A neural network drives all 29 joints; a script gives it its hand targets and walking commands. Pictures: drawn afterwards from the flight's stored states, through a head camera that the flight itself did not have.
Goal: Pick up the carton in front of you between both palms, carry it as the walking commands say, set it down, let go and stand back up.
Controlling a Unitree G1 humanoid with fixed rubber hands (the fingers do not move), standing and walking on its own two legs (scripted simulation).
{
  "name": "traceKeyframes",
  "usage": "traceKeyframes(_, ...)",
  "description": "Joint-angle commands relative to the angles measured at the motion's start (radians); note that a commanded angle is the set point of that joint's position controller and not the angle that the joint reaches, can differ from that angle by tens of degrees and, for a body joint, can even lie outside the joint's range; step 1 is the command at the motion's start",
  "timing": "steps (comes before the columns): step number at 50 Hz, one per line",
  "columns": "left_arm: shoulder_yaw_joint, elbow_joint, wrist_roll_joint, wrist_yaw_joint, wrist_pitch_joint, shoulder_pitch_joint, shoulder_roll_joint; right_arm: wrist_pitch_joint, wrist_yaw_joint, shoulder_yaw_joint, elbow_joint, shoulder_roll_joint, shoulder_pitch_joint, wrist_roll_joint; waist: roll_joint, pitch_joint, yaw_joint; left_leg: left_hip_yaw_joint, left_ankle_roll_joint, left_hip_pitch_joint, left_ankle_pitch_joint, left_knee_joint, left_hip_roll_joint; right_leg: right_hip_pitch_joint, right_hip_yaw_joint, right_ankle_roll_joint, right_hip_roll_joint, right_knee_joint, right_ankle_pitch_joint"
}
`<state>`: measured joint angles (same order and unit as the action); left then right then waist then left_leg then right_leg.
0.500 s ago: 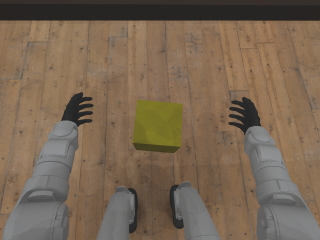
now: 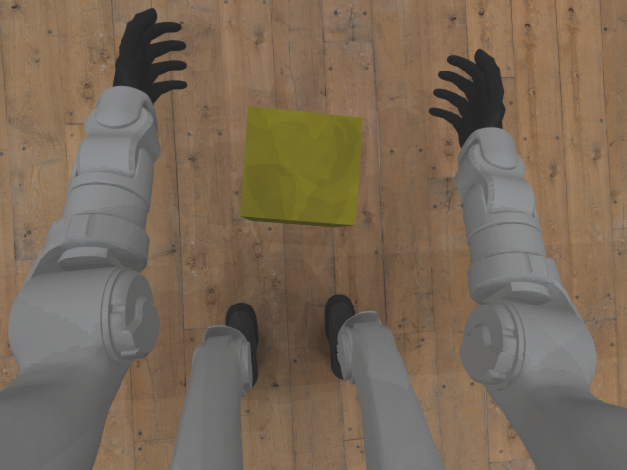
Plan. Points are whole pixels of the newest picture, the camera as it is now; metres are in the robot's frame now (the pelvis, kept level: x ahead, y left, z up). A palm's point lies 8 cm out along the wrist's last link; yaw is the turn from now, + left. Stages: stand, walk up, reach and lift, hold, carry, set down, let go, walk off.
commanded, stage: reach and lift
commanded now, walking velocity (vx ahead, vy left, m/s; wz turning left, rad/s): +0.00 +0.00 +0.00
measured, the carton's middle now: (299, 176) +0.49 -0.04 -0.51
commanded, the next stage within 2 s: none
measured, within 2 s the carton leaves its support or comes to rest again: leaves its support in 1.56 s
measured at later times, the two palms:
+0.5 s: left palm (192, 156) +0.52 +0.15 -0.36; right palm (409, 173) +0.46 -0.23 -0.36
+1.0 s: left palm (208, 163) +0.52 +0.14 -0.44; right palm (388, 177) +0.47 -0.21 -0.44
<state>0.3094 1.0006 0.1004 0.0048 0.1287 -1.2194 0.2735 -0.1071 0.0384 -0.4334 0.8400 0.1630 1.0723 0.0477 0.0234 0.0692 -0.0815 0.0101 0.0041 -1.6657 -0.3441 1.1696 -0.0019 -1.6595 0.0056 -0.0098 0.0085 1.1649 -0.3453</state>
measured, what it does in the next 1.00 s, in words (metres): lowers itself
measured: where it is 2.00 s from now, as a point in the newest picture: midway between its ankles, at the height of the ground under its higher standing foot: (294, 356)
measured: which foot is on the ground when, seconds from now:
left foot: down 0.00-1.00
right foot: down 0.00-1.00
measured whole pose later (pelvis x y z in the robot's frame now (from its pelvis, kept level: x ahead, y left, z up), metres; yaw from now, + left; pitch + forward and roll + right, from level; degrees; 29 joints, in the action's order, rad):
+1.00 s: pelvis -0.05 +0.00 -0.27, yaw -1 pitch +37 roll -1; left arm -0.03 1.15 -0.24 -0.11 0.05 -1.48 0.41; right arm -0.02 0.15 -0.11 1.10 0.30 1.39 -0.28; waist -0.01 -0.36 -0.07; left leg 0.04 0.02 -2.28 -0.58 2.21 0.01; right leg -2.27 0.00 -0.02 -0.01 2.19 -0.57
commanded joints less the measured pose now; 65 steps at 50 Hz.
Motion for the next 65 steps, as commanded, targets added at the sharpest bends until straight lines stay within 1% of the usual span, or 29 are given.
traceKeyframes(1,0.020,-0.083,0.018,-0.014,-0.044,-0.135,0.044,0.051,-0.009,-0.020,-0.065,0.077,0.109,0.018,0.048,0.921,-0.015,0.010,0.013,0.473,0.447,0.077,0.074,0.326,0.031,-0.047,-0.075,0.049,0.474)
traceKeyframes(4,0.011,-0.084,0.012,-0.031,-0.060,-0.099,0.033,0.070,-0.007,-0.018,-0.042,0.083,0.086,0.013,0.048,0.909,-0.010,0.012,0.017,0.364,0.438,0.177,0.073,0.215,0.028,-0.051,-0.075,0.149,0.458)
traceKeyframes(6,-0.011,-0.100,-0.010,-0.045,-0.070,-0.108,0.043,0.079,0.000,-0.002,-0.040,0.100,0.094,-0.005,0.053,0.932,-0.010,0.009,0.019,0.306,0.423,0.249,0.074,0.169,0.027,-0.053,-0.076,0.218,0.444)
traceKeyframes(8,-0.047,-0.122,-0.046,-0.060,-0.076,-0.133,0.065,0.085,0.010,0.024,-0.046,0.126,0.116,-0.037,0.059,0.979,-0.012,0.004,0.020,0.278,0.415,0.321,0.075,0.143,0.030,-0.054,-0.075,0.287,0.441)
traceKeyframes(12,-0.138,-0.172,-0.140,-0.094,-0.075,-0.203,0.123,0.084,0.039,0.103,-0.073,0.196,0.172,-0.132,0.070,1.137,-0.019,-0.006,0.022,0.316,0.416,0.465,0.071,0.123,0.044,-0.059,-0.071,0.426,0.432)
traceKeyframes(15,-0.190,-0.178,-0.198,-0.109,-0.062,-0.258,0.149,0.074,0.055,0.156,-0.076,0.230,0.228,-0.194,0.078,1.164,-0.019,-0.014,0.023,0.319,0.359,0.547,0.066,0.074,0.058,-0.060,-0.065,0.503,0.358)
traceKeyframes(18,-0.220,-0.182,-0.242,-0.121,-0.045,-0.337,0.180,0.058,0.072,0.190,-0.084,0.263,0.308,-0.237,0.075,1.177,-0.021,-0.021,0.021,0.296,0.253,0.603,0.060,0.061,0.070,-0.057,-0.057,0.566,0.261)
traceKeyframes(20,-0.232,-0.151,-0.261,-0.127,-0.031,-0.388,0.196,0.044,0.082,0.204,-0.057,0.277,0.363,-0.254,0.069,1.131,-0.023,-0.020,0.018,0.252,0.160,0.630,0.053,0.039,0.074,-0.055,-0.048,0.597,0.177)
traceKeyframes(23,-0.248,-0.065,-0.283,-0.128,-0.021,-0.459,0.213,0.031,0.091,0.214,0.017,0.283,0.443,-0.264,0.057,1.005,-0.027,-0.015,0.013,0.159,0.021,0.663,0.041,-0.009,0.072,-0.051,-0.031,0.636,0.052)
traceKeyframes(25,-0.258,-0.001,-0.293,-0.124,-0.024,-0.497,0.221,0.031,0.091,0.218,0.078,0.284,0.485,-0.264,0.052,0.925,-0.030,-0.010,0.012,0.109,-0.038,0.687,0.034,-0.043,0.067,-0.046,-0.021,0.662,-0.005)
traceKeyframes(27,-0.264,0.057,-0.297,-0.119,-0.031,-0.526,0.228,0.037,0.088,0.222,0.134,0.287,0.517,-0.262,0.049,0.858,-0.031,-0.006,0.013,0.069,-0.068,0.714,0.029,-0.070,0.061,-0.043,-0.014,0.689,-0.033)
traceKeyframes(31,-0.274,0.135,-0.298,-0.108,-0.054,-0.573,0.238,0.058,0.082,0.233,0.215,0.296,0.572,-0.259,0.048,0.766,-0.030,0.002,0.019,0.013,-0.065,0.772,0.022,-0.091,0.049,-0.042,-0.008,0.748,-0.023)
traceKeyframes(33,-0.283,0.143,-0.303,-0.105,-0.067,-0.601,0.247,0.071,0.081,0.240,0.231,0.305,0.600,-0.263,0.048,0.761,-0.031,0.004,0.021,0.009,-0.042,0.803,0.019,-0.078,0.043,-0.042,-0.007,0.777,0.007)
traceKeyframes(36,-0.304,0.116,-0.323,-0.109,-0.086,-0.641,0.268,0.090,0.088,0.263,0.220,0.326,0.636,-0.284,0.050,0.837,-0.032,-0.002,0.023,0.049,0.024,0.851,0.019,-0.022,0.037,-0.042,-0.010,0.819,0.080)
traceKeyframes(39,-0.334,0.079,-0.349,-0.113,-0.098,-0.640,0.276,0.104,0.101,0.294,0.199,0.325,0.631,-0.316,0.050,0.937,-0.035,-0.014,0.024,0.091,0.092,0.888,0.023,0.045,0.036,-0.041,-0.018,0.851,0.160)
traceKeyframes(40,-0.345,0.063,-0.354,-0.114,-0.101,-0.634,0.276,0.107,0.106,0.295,0.177,0.322,0.629,-0.324,0.058,0.952,-0.044,-0.012,0.022,0.110,0.105,0.895,0.022,0.031,0.039,-0.042,-0.022,0.854,0.175)
traceKeyframes(41,-0.348,0.044,-0.354,-0.115,-0.103,-0.629,0.269,0.110,0.109,0.302,0.164,0.315,0.620,-0.333,0.069,0.963,-0.039,-0.019,0.024,0.105,0.119,0.901,0.026,0.040,0.035,-0.038,-0.026,0.855,0.190)
traceKeyframes(43,-0.349,0.014,-0.352,-0.117,-0.103,-0.604,0.259,0.113,0.115,0.311,0.144,0.300,0.586,-0.340,0.071,0.982,-0.035,-0.026,0.026,0.098,0.153,0.909,0.032,0.074,0.035,-0.036,-0.033,0.865,0.238)
traceKeyframes(45,-0.343,-0.007,-0.353,-0.120,-0.102,-0.577,0.253,0.112,0.121,0.314,0.125,0.290,0.553,-0.341,0.072,1.007,-0.027,-0.032,0.026,0.108,0.173,0.912,0.038,0.097,0.037,-0.037,-0.039,0.867,0.259)
traceKeyframes(47,-0.332,0.019,-0.346,-0.120,-0.097,-0.546,0.248,0.106,0.121,0.313,0.143,0.274,0.533,-0.335,0.061,0.943,-0.020,-0.032,0.023,0.065,0.141,0.901,0.040,0.070,0.038,-0.039,-0.043,0.859,0.226)
traceKeyframes(49,-0.320,0.068,-0.333,-0.114,-0.096,-0.519,0.232,0.102,0.114,0.304,0.180,0.254,0.522,-0.318,0.046,0.826,-0.015,-0.025,0.019,-0.009,0.089,0.889,0.039,0.009,0.036,-0.041,-0.042,0.849,0.170)
traceKeyframes(52,-0.304,0.117,-0.315,-0.104,-0.100,-0.502,0.210,0.103,0.103,0.294,0.211,0.230,0.520,-0.296,0.026,0.727,-0.010,-0.015,0.018,-0.079,0.044,0.877,0.037,-0.043,0.033,-0.045,-0.041,0.841,0.125)
traceKeyframes(55,-0.298,0.138,-0.306,-0.100,-0.106,-0.513,0.198,0.106,0.099,0.291,0.215,0.220,0.540,-0.284,0.017,0.706,-0.006,-0.012,0.017,-0.097,0.025,0.866,0.037,-0.056,0.031,-0.048,-0.042,0.835,0.106)
traceKeyframes(60,-0.352,0.132,-0.326,-0.101,-0.114,-0.586,0.104,0.113,0.097,0.335,0.200,0.142,0.607,-0.300,0.025,0.727,-0.006,-0.011,0.013,-0.056,0.018,0.852,0.050,-0.047,0.030,-0.044,-0.052,0.825,0.092)
traceKeyframes(63,-0.337,0.131,-0.301,-0.113,-0.114,-0.614,0.087,0.113,0.107,0.310,0.205,0.131,0.625,-0.267,0.030,0.743,-0.018,-0.009,0.016,-0.021,0.018,0.848,0.060,-0.034,0.037,-0.044,-0.059,0.822,0.089)
traceKeyframes(64,-0.382,0.094,-0.312,-0.097,-0.112,-0.659,-0.026,0.112,0.089,0.359,0.177,0.022,0.671,-0.284,0.034,0.749,-0.001,-0.011,0.009,0.000,0.028,0.845,0.068,-0.029,0.039,-0.038,-0.069,0.824,0.088)
traceKeyframes(65,-0.404,0.110,-0.311,-0.079,-0.111,-0.699,-0.125,0.111,0.069,0.387,0.177,-0.074,0.724,-0.286,0.037,0.746,-0.005,-0.015,0.007,-0.004,0.029,0.850,0.075,-0.042,0.043,-0.036,-0.077,0.828,0.085)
